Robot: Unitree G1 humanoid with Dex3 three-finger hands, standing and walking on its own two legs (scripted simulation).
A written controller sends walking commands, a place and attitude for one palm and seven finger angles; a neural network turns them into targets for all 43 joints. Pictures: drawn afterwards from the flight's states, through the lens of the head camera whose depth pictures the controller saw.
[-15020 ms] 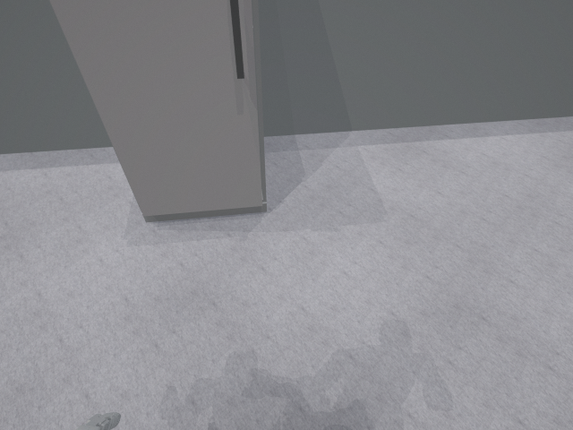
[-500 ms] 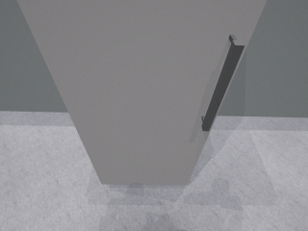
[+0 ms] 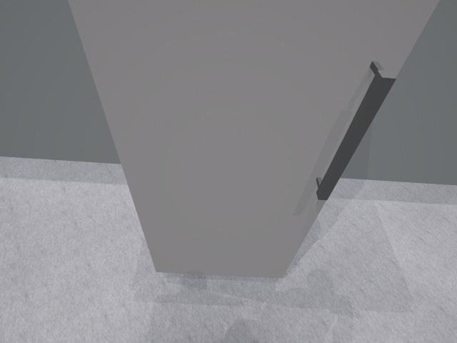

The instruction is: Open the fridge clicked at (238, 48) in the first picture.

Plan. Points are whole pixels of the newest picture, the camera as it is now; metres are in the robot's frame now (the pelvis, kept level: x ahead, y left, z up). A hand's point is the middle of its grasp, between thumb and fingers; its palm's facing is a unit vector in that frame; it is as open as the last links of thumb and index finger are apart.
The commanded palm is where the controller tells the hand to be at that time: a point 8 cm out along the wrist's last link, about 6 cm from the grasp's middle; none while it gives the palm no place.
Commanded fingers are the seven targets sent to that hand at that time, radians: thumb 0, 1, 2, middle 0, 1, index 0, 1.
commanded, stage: come to a stop and stand still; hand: right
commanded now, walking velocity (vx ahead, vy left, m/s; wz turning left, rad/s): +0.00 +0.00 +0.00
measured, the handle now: (344, 141) +0.48 -0.19 +0.12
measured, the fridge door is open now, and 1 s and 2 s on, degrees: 0 0 0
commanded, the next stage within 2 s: look again from close up in 0.28 s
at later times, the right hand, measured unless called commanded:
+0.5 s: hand out of the picture +0.01 -0.17 -0.17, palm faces +0.02 +0.98 -0.21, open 7.3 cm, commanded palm none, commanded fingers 0.00 -0.90 -0.90 0.20 0.30 0.20 0.30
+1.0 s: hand out of the picture +0.02 -0.19 -0.17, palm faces +0.02 +0.98 -0.20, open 7.3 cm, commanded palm none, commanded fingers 0.00 -0.90 -0.90 0.20 0.30 0.20 0.30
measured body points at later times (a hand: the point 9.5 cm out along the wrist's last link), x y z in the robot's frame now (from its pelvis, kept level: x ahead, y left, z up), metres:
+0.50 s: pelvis +0.00 +0.00 +0.00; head +0.02 +0.01 +0.45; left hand +0.00 +0.22 -0.16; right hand +0.01 -0.23 -0.15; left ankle +0.00 +0.08 -0.74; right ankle -0.02 -0.14 -0.74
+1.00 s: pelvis +0.01 -0.01 +0.00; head +0.02 +0.00 +0.45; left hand +0.01 +0.21 -0.16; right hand +0.02 -0.24 -0.15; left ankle +0.00 +0.08 -0.74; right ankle -0.02 -0.14 -0.74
